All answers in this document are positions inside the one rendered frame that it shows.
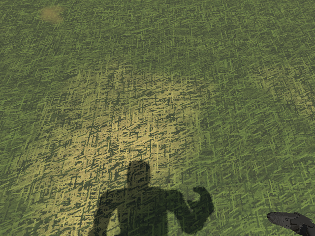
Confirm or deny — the robot right hand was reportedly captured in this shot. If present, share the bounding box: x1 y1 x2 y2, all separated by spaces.
267 211 315 236

